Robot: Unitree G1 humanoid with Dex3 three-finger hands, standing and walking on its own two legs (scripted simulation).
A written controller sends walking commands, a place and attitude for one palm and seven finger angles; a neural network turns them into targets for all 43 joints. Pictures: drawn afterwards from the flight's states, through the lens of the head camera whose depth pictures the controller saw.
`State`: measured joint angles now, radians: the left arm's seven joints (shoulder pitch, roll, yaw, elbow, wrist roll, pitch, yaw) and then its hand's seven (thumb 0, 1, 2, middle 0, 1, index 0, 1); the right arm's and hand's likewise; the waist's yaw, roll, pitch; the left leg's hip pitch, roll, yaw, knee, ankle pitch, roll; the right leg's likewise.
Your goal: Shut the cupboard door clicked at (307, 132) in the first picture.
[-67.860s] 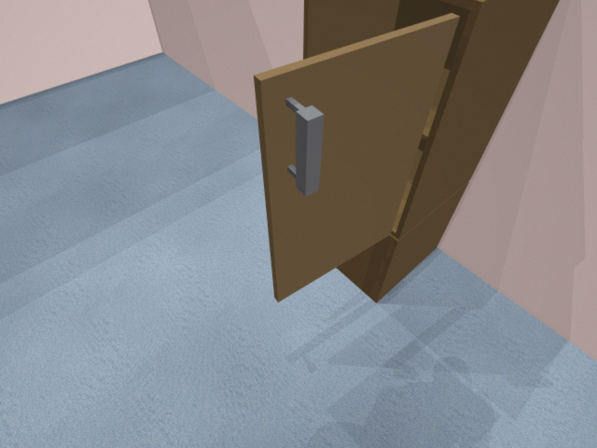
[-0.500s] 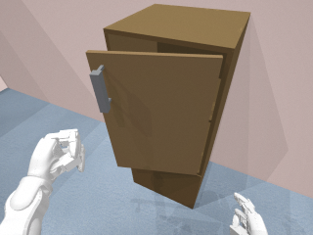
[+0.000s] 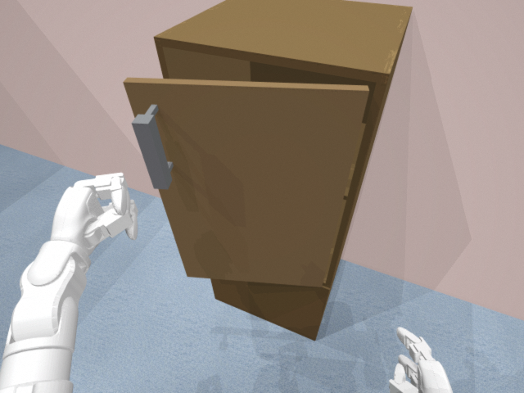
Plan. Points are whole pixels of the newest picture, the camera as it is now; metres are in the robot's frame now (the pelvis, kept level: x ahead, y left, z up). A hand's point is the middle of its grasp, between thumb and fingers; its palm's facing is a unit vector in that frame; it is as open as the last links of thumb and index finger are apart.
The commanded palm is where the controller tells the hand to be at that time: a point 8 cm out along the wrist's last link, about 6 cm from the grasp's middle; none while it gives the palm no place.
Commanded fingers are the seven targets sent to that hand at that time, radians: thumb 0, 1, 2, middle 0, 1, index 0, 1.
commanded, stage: bring the fist close to the handle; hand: left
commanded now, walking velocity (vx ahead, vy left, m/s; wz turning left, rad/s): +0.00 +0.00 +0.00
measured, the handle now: (158, 147) +0.47 +0.23 +0.15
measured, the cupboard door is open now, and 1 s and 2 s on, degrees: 18 18 3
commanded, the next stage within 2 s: push the door shut along its arc in 0.80 s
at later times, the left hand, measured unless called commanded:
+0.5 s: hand (152, 176) +0.39 +0.21 +0.15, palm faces +0.02 -1.00 -0.02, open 3.1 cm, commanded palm +0.35 +0.26 +0.15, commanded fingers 0.00 0.90 0.90 -1.30 -1.50 -1.30 -1.50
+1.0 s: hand (159, 177) +0.39 +0.20 +0.15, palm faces +0.03 -1.00 -0.03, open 3.1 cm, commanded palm +0.37 +0.25 +0.15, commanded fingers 0.00 0.90 0.90 -1.30 -1.50 -1.30 -1.50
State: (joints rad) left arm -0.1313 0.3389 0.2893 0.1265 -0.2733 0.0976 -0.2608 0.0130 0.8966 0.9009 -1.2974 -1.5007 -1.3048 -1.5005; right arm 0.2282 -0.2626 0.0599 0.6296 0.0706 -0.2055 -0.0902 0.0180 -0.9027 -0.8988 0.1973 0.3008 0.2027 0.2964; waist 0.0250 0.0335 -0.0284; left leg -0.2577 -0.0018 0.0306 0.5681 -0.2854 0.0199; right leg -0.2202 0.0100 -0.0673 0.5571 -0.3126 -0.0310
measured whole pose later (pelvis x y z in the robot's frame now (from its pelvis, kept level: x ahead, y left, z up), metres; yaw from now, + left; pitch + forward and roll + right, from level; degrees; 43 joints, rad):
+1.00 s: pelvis +0.01 +0.01 +0.00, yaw +0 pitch +1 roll +0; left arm -0.44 0.33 0.25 0.47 -0.21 0.05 -0.20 0.01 0.90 0.90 -1.30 -1.50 -1.31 -1.50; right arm 0.23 -0.26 0.06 0.63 0.07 -0.10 -0.08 0.02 -0.90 -0.90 0.20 0.30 0.20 0.30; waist -0.01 0.03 -0.02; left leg -0.27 -0.01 0.04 0.54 -0.27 0.03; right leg -0.24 0.00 -0.06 0.53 -0.30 -0.02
